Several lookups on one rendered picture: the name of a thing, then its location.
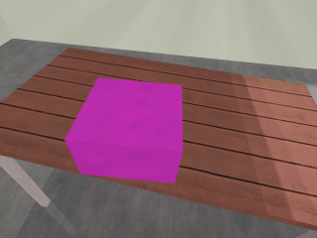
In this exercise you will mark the carton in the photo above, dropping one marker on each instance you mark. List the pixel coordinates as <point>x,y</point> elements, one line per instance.
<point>129,129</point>

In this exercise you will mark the table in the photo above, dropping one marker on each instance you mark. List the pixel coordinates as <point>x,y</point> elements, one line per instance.
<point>249,144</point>

